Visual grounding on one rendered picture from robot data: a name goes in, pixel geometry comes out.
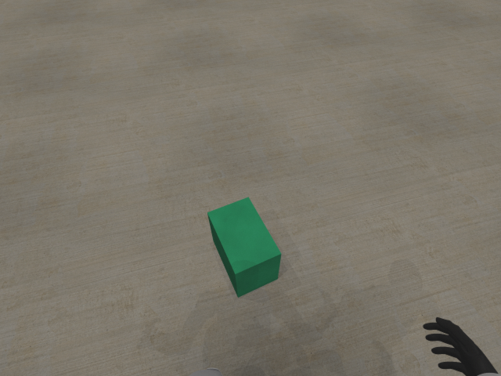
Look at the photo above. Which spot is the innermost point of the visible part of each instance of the carton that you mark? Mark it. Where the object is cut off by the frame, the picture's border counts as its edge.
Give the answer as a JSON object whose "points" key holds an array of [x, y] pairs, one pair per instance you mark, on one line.
{"points": [[247, 250]]}

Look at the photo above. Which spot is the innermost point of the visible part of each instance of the robot right hand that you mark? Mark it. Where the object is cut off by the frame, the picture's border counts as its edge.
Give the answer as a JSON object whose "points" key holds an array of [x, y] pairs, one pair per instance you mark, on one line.
{"points": [[473, 360]]}

